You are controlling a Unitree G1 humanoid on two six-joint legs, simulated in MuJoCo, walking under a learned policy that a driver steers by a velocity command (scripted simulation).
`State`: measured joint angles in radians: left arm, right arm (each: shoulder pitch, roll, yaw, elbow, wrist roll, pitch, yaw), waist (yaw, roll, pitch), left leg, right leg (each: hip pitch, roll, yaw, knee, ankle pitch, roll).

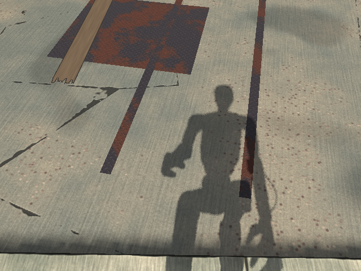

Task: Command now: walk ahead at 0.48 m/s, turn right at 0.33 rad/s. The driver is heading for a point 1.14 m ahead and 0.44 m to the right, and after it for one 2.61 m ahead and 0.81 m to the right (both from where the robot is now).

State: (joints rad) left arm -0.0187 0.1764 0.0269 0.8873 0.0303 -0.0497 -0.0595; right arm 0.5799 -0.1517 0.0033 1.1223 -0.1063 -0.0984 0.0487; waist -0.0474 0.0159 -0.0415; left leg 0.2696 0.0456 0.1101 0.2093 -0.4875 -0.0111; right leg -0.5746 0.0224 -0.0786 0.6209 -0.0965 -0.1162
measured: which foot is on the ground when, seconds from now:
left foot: down 0.00-0.02, up 0.04-0.42, down 0.44-1.00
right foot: down 0.00-0.46, up 0.48-1.00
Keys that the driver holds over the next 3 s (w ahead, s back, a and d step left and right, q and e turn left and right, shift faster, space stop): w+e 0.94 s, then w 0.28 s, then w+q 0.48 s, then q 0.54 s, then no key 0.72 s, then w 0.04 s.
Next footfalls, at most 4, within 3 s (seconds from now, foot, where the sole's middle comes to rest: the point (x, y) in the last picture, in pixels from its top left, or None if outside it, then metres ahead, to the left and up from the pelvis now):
0.44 left None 0.46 0.07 -0.74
1.12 right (281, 235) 0.68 -0.42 -0.86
1.66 left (269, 161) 1.06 -0.45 -0.86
2.10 right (309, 148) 1.13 -0.68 -0.86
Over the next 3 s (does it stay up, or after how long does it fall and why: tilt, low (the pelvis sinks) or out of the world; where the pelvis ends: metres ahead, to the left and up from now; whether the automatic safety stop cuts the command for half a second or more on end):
stays up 1.09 -0.54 -0.08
